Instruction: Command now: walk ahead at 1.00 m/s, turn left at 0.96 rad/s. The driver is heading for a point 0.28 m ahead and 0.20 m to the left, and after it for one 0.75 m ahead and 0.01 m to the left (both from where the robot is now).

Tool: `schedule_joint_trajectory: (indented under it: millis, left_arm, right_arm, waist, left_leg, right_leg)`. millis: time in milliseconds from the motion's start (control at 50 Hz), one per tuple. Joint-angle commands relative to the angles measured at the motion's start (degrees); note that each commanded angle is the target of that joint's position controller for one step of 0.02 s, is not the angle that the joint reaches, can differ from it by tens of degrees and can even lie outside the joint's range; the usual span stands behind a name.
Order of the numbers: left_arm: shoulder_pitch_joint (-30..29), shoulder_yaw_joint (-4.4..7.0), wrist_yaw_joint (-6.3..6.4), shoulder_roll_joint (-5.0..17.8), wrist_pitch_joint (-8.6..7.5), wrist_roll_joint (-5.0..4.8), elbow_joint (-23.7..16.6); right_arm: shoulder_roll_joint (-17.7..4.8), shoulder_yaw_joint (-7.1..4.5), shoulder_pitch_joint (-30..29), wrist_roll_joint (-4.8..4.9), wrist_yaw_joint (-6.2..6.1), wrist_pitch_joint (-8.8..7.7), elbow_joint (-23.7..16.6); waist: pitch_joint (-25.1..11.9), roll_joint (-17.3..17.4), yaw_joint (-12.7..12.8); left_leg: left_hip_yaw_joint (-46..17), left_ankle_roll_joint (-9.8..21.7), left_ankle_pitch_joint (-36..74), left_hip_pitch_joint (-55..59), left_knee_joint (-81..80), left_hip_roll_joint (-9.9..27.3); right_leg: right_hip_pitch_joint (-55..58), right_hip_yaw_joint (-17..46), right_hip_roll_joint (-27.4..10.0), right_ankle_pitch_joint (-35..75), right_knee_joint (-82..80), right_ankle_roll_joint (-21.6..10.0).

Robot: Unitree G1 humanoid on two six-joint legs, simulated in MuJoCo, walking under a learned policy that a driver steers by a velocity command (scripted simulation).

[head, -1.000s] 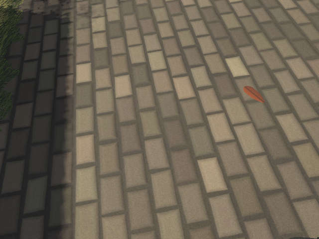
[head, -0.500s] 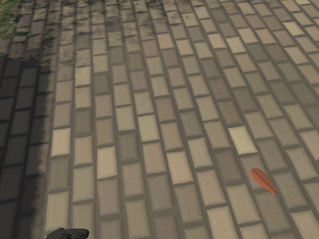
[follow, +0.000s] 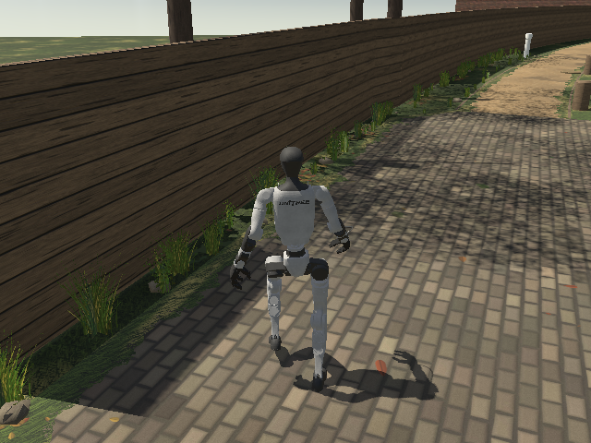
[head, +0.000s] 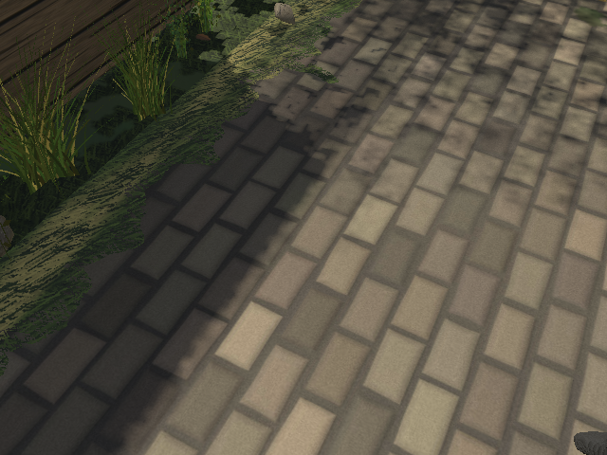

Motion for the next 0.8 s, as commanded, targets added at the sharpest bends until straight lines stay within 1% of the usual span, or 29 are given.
schedule_joint_trajectory:
  millis: [20, 60, 100, 140, 160, 180, 200, 220, 240, 260, 280, 300, 340, 420, 480, 520, 540, 560, 580, 620, 640, 660, 680, 700, 720, 740, 760, 780, 800]
  left_arm:
    - [-10.5, -0.02, 0.23, 4.9, -1.91, 0.27, -5.8]
    - [-7.6, 0.27, 0.27, 7.2, -1.63, 0.17, -4.5]
    - [-5.2, 0.66, 0.61, 10.2, -1.03, 0.42, -3.8]
    - [-5.1, 1.37, 1.28, 13.6, 0.47, 0.08, -4.1]
    - [-7.3, 1.62, 1.29, 14.3, 1.04, -0.09, -5.3]
    - [-10.9, 1.29, 1.19, 13.2, 0.75, -0.47, -7.1]
    - [-10.6, -1.75, 0.66, 2.6, -0.94, 0.69, -8.9]
    - [-1.9, -3.81, -0.06, -0.1, -3.59, -0.84, -13.5]
    - [-11.5, -2.77, -0.54, 6.9, -5.38, -2.14, -14.7]
    - [-15.4, -2.71, -0.32, 6.8, -5.72, -3.22, -15.9]
    - [-15.5, -2.92, 0.31, 5.4, -5.42, -1.69, -14.5]
    - [-13.3, -2.80, 0.39, 4.9, -4.70, -0.51, -13.7]
    - [-8.8, -2.52, -0.12, 4.8, -2.33, -0.15, -11.1]
    - [-18.8, -4.86, -0.31, -1.0, -0.90, 0.79, -14.2]
    - [-25.3, -5.19, -1.17, -1.4, -1.59, -0.37, -14.6]
    - [-28.9, -4.69, -1.88, -0.1, -1.66, -1.93, -15.7]
    - [-31.0, -4.43, -2.54, 0.3, -1.65, -2.24, -16.2]
    - [-31.4, -4.50, -3.27, -0.2, -1.86, -2.78, -17.0]
    - [-30.4, -4.10, -4.00, 0.7, -2.00, -2.87, -16.9]
    - [-25.0, -2.64, -4.47, 3.0, -1.83, -1.43, -16.3]
    - [-16.1, -1.57, -4.04, 4.9, -1.30, -1.42, -14.4]
    - [-4.4, -0.99, -3.37, 6.0, -0.74, -1.31, -11.5]
    - [2.5, -0.82, -2.51, 9.6, 0.11, -0.64, -9.6]
    - [2.3, -0.69, -3.47, 11.4, -1.04, 1.16, -9.1]
    - [2.4, -0.81, -3.25, 5.8, -0.10, 1.30, -10.2]
    - [-3.6, -1.63, -2.90, 4.7, 0.30, 1.05, -11.1]
    - [-8.5, -1.84, -3.05, 5.0, 0.38, 0.45, -11.0]
    - [-10.6, -2.16, -2.87, 4.3, -0.02, 0.66, -11.0]
    - [-11.0, -2.56, -2.75, 3.4, -0.41, 1.32, -10.4]
  right_arm:
    - [1.3, 1.51, -2.3, -0.51, 1.49, -0.87, -3.6]
    - [1.4, 1.66, -7.1, -0.40, 2.58, -1.59, -4.7]
    - [-0.6, 0.85, -8.5, 0.05, 3.25, -2.09, -5.3]
    - [-4.4, -1.08, -1.3, 0.79, 3.16, -1.76, -4.3]
    - [-7.5, -2.87, 9.6, 1.05, 2.79, -1.05, -1.6]
    - [-11.2, -5.14, 24.8, 0.84, 1.85, -0.25, 2.8]
    - [-13.5, -5.24, 25.5, 0.95, 0.67, 0.37, 4.9]
    - [-15.2, -4.14, 19.3, -1.28, 0.93, -1.48, 0.1]
    - [-9.8, -3.99, 20.3, -1.38, 0.56, -2.28, -0.5]
    - [-8.8, -3.52, 18.6, -1.69, 0.58, -3.42, 0.2]
    - [-7.4, -3.04, 14.3, -1.55, 0.82, -4.26, 0.2]
    - [-6.7, -2.73, 10.8, -1.99, 0.62, -4.71, -0.3]
    - [-1.8, -1.07, 7.0, -2.28, -0.13, -4.64, 0.2]
    - [-1.0, -0.13, 10.8, -2.10, -1.64, -5.18, 4.0]
    - [-2.7, -0.09, 14.8, -1.49, -1.37, -6.37, 6.4]
    - [-3.5, -0.08, 17.5, -1.37, -0.97, -6.54, 8.6]
    - [-2.2, 0.40, 19.4, -1.77, -0.95, -6.21, 9.9]
    - [-3.6, 0.08, 19.2, -1.99, -0.99, -5.80, 10.6]
    - [-3.8, 0.10, 18.2, -2.33, -1.08, -5.33, 10.9]
    - [-5.5, -0.15, 17.7, -3.31, -1.72, -3.89, 11.3]
    - [-6.6, -0.34, 16.8, -4.17, -1.97, -3.04, 11.4]
    - [-7.6, -0.43, 12.9, -4.05, -2.20, -2.42, 10.7]
    - [-3.9, 0.43, 14.4, -5.15, -2.67, -2.54, 9.0]
    - [4.9, 3.24, 28.4, -2.42, -1.03, -3.63, 10.5]
    - [-4.5, 1.82, 25.0, -1.47, -0.66, -4.31, 12.0]
    - [-5.8, 1.22, 14.3, 0.16, -0.66, -4.60, 8.1]
    - [-4.4, 1.71, 8.0, -0.68, -1.28, -4.68, 5.8]
    - [-4.2, 1.45, 6.2, -1.51, -1.88, -4.35, 5.7]
    - [-3.7, 1.35, 8.9, -1.68, -2.06, -3.73, 6.0]
  waist:
    - [7.0, -2.0, -4.2]
    - [8.4, -0.8, -2.8]
    - [5.8, -4.1, -3.7]
    - [0.0, -10.0, -9.8]
    - [-5.5, -11.9, -15.8]
    - [-10.8, -8.5, -23.0]
    - [-7.9, 11.6, -17.8]
    - [-22.9, 17.2, -8.6]
    - [-21.8, 4.5, -14.4]
    - [-11.3, -2.4, -11.6]
    - [-5.9, -10.6, -7.7]
    - [-3.8, -8.6, -4.5]
    - [-0.4, -5.7, -1.4]
    - [4.8, -1.8, -6.4]
    - [5.1, -1.6, -11.1]
    - [7.0, -1.2, -12.8]
    - [7.8, -2.6, -13.6]
    - [8.0, 0.1, -13.1]
    - [7.2, 0.2, -11.9]
    - [0.9, 1.7, -7.6]
    - [-4.4, 3.3, -2.9]
    - [-9.3, 2.8, 3.9]
    - [-17.4, -7.0, 3.8]
    - [-29.5, -27.3, -3.5]
    - [-35.2, -11.3, 1.8]
    - [-23.9, -7.3, 1.3]
    - [-14.2, 1.0, -1.2]
    - [-8.9, 1.5, -2.7]
    - [-7.2, -0.3, -5.3]
  left_leg:
    - [-0.4, 0.5, 11.4, 1.5, -10.5, 1.6]
    - [3.5, 2.3, 14.7, 4.7, -19.5, -0.6]
    - [9.3, 4.2, 12.9, 12.0, -23.6, -6.1]
    - [12.0, 6.2, 5.9, 21.7, -23.2, -10.8]
    - [11.1, 8.1, 3.0, 34.6, -22.3, -11.9]
    - [5.5, 11.2, 6.2, 56.3, -28.1, -10.6]
    - [-10.3, 14.7, 7.4, 65.9, -31.6, -4.2]
    - [-47.0, 28.6, -14.8, 80.1, -42.0, 8.3]
    - [-53.2, 24.6, -31.0, 76.1, -52.7, 8.6]
    - [-50.0, 21.4, -29.9, 65.3, -55.6, 7.5]
    - [-44.6, 19.0, -22.4, 53.9, -55.4, 5.3]
    - [-39.8, 19.0, -16.2, 45.2, -54.6, 2.6]
    - [-28.5, 17.4, -10.1, 34.7, -56.1, -0.3]
    - [-12.5, 13.7, 0.1, 23.1, -57.8, -4.2]
    - [-7.6, 11.2, -1.3, 24.1, -61.6, -3.2]
    - [-5.9, 10.2, 1.8, 33.9, -62.6, -0.5]
    - [-3.9, 8.7, 6.5, 41.1, -62.2, -0.2]
    - [-3.8, 8.3, 9.2, 44.6, -61.1, 2.1]
    - [-2.4, 7.3, 17.7, 49.2, -59.4, 3.0]
    - [-1.5, 5.4, 47.6, 55.3, -49.4, 3.4]
    - [-1.8, 4.9, 60.4, 56.9, -39.4, 3.6]
    - [0.0, 2.8, 63.1, 52.0, -25.0, 2.5]
    - [0.9, 0.9, 34.4, 38.0, -4.9, -1.4]
    - [-4.1, -4.2, -23.7, 13.0, 22.1, -14.3]
    - [-11.8, -2.5, -20.7, 13.8, 23.2, -11.4]
    - [-10.2, -2.1, -18.7, 11.7, 19.4, -8.2]
    - [-7.1, -1.9, -17.3, 11.9, 13.4, -5.9]
    - [-6.4, -2.3, -16.5, 13.2, 9.4, -4.6]
    - [-6.5, -2.7, -15.6, 17.1, 6.4, -3.5]
  right_leg:
    - [-7.9, 3.1, -13.9, 19.3, -13.0, -6.7]
    - [-5.0, -0.9, -13.6, 27.2, -13.3, -5.0]
    - [-0.4, -3.8, -13.2, 56.4, -7.8, -3.3]
    - [3.5, -4.4, -15.0, 83.3, 6.1, -2.8]
    - [-0.3, -3.7, -15.8, 88.9, 18.8, -3.7]
    - [-13.5, -3.1, -13.3, 76.9, 38.4, -2.9]
    - [-31.7, -1.3, -0.8, 0.5, 64.2, -0.8]
    - [-49.9, 14.5, 3.6, -15.6, 78.6, -0.2]
    - [-53.3, 19.3, 0.2, -6.5, 72.4, -2.6]
    - [-52.8, 18.4, -1.5, -3.3, 65.7, -3.3]
    - [-47.6, 18.5, -4.1, -0.6, 59.7, -3.0]
    - [-42.6, 19.3, -5.0, 0.5, 56.1, -1.8]
    - [-37.3, 17.2, -8.5, 2.6, 49.8, 0.0]
    - [-35.7, 11.3, -10.6, 21.4, 34.0, 2.1]
    - [-28.9, 8.0, -7.7, 37.8, 20.4, 0.4]
    - [-33.3, 8.2, -6.5, 37.1, 14.6, -1.3]
    - [-38.1, 7.6, -5.2, 34.9, 12.5, -2.3]
    - [-39.2, 8.5, -5.4, 34.4, 10.9, -3.6]
    - [-40.0, 7.9, -4.5, 32.6, 10.1, -4.7]
    - [-32.8, 4.3, 1.2, 24.8, 11.0, -6.6]
    - [-25.3, 4.2, 3.0, 21.6, 12.7, -7.8]
    - [-12.6, 5.4, 1.7, 27.1, 10.0, -8.9]
    - [6.7, 17.0, -7.3, 39.6, 16.5, -9.7]
    - [30.4, 51.8, -25.2, 40.1, 11.7, -26.0]
    - [29.1, 52.6, -21.5, 30.7, 7.1, -21.8]
    - [19.3, 42.0, -19.9, 32.8, 6.1, -18.7]
    - [6.4, 36.4, -17.4, 37.3, 3.3, -16.4]
    - [-2.4, 31.7, -16.2, 47.8, 2.9, -16.2]
    - [-8.2, 28.3, -14.7, 54.0, 1.4, -15.6]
